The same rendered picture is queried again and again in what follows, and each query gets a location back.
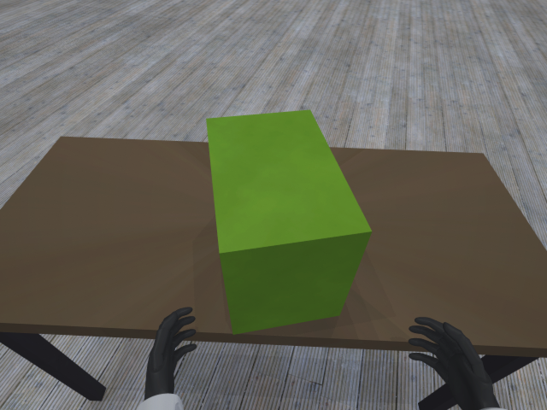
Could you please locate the table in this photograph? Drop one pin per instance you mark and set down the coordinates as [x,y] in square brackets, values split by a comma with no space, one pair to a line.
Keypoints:
[106,237]

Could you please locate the robot left hand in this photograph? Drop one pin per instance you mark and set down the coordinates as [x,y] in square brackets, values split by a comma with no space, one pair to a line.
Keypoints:
[163,359]

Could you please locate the carton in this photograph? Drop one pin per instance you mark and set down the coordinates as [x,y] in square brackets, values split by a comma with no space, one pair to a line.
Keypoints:
[291,234]

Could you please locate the robot right hand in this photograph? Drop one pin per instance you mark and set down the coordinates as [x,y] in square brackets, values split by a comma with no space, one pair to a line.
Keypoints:
[457,363]

